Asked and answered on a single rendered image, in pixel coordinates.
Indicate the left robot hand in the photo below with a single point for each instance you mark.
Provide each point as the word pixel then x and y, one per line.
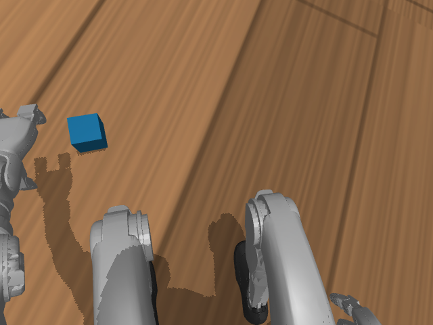
pixel 18 135

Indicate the left robot arm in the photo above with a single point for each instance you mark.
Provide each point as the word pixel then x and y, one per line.
pixel 12 275

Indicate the cube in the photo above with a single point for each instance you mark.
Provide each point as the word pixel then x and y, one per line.
pixel 87 132

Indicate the right robot foot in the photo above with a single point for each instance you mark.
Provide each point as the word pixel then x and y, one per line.
pixel 252 315

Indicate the right robot hand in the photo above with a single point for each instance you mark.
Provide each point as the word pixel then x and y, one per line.
pixel 361 315

